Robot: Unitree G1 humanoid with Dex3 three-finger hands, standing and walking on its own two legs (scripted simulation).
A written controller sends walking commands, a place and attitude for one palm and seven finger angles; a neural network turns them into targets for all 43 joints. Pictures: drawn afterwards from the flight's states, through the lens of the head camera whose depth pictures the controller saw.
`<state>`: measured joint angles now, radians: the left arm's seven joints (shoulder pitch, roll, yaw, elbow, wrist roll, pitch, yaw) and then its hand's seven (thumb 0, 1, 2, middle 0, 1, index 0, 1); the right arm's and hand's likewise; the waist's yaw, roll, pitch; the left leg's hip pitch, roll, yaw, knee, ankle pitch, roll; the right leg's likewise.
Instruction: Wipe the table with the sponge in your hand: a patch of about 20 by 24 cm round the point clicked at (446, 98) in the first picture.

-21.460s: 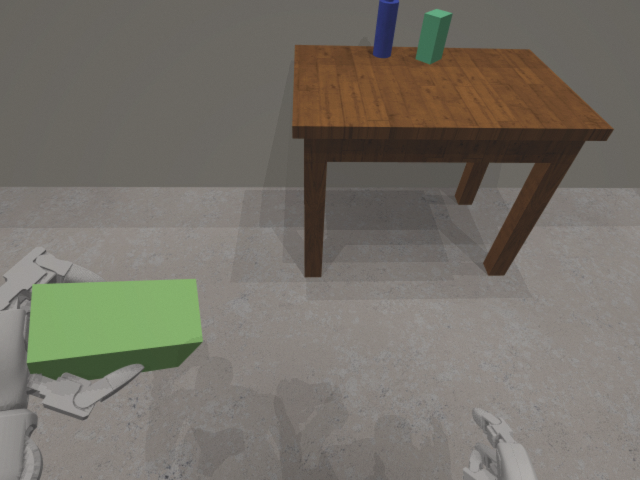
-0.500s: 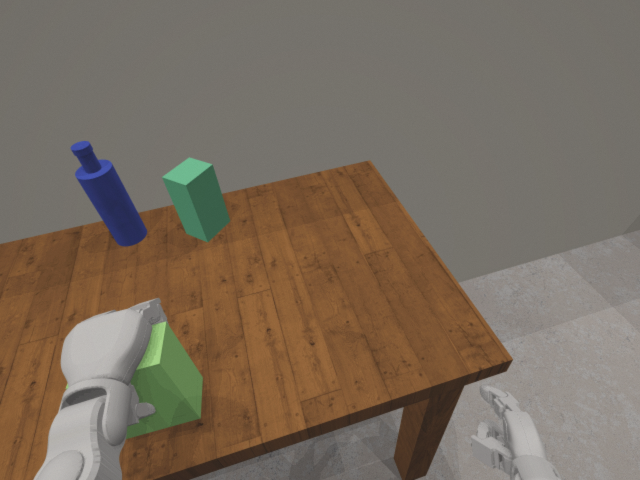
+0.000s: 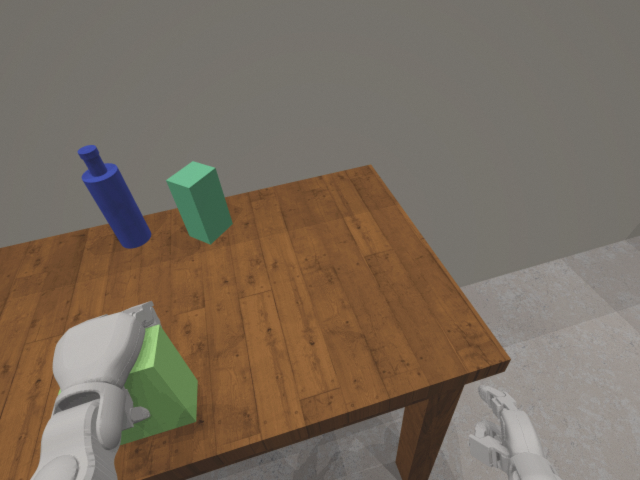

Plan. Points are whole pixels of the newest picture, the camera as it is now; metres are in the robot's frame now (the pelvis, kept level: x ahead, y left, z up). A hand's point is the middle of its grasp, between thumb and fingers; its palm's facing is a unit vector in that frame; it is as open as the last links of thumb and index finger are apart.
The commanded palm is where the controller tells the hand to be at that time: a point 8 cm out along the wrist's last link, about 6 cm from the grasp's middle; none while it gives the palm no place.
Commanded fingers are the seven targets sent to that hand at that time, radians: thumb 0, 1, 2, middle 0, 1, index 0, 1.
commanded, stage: lower the sponge onto the table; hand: left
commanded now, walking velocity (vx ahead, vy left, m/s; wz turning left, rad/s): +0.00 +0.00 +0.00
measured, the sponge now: (145, 395) +0.19 +0.28 +0.00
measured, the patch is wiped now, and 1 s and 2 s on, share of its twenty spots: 0.00 0.00 0.15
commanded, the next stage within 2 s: wipe forward along the first lane in 1.16 s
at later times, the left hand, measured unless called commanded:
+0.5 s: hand (133, 371) +0.20 +0.28 +0.05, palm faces -0.03 -0.12 -0.99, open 10.5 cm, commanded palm +0.17 +0.27 +0.11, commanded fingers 0.00 0.10 1.30 -1.20 -1.60 -1.20 -1.60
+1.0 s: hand (138, 384) +0.20 +0.28 +0.03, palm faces -0.04 -0.11 -0.99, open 10.5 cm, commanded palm +0.17 +0.27 +0.09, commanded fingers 0.00 0.10 1.30 -1.20 -1.60 -1.20 -1.60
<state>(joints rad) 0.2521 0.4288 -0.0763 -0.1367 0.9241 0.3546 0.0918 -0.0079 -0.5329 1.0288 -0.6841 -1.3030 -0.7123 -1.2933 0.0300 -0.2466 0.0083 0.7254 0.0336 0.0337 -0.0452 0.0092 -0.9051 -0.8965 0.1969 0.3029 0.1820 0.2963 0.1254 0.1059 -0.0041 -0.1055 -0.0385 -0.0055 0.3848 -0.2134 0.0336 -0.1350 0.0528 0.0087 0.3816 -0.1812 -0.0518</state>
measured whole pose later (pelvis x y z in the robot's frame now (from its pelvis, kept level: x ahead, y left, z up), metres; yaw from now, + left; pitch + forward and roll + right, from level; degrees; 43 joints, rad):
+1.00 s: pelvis +0.00 +0.00 +0.00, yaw +0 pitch -2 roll +0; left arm 0.25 0.39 -0.11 -0.05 0.96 0.32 0.15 -0.01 -0.53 1.03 -0.69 -1.30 -0.71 -1.29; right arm 0.04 -0.25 -0.01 0.72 0.03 0.02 -0.05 0.01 -0.91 -0.90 0.20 0.30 0.19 0.31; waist 0.13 0.09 -0.02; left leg -0.15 -0.04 -0.01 0.42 -0.23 0.04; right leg -0.18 0.05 0.01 0.40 -0.19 -0.05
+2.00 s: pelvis -0.01 -0.02 -0.01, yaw +1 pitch +5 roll +0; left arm -0.15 0.50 0.02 0.47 0.95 0.16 0.13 0.00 -0.58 1.06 -0.72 -1.27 -0.75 -1.26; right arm 0.15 -0.28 -0.02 0.74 0.07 0.02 -0.10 0.01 -0.91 -0.90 0.20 0.30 0.20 0.30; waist 0.07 0.08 -0.07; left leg -0.37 -0.02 -0.03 0.54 -0.25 0.02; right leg -0.39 0.07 -0.02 0.52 -0.21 -0.08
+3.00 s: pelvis +0.00 +0.02 -0.02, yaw +1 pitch +11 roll -2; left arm -0.53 0.58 0.03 0.88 1.03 0.06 0.17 0.01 -0.59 1.07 -0.73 -1.27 -0.75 -1.27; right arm 0.22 -0.27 -0.02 0.72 0.09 0.09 -0.06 0.00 -0.91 -0.90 0.20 0.30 0.20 0.30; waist 0.01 0.04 -0.12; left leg -0.52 -0.05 -0.03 0.61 -0.28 0.06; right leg -0.51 0.04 -0.02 0.54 -0.22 -0.03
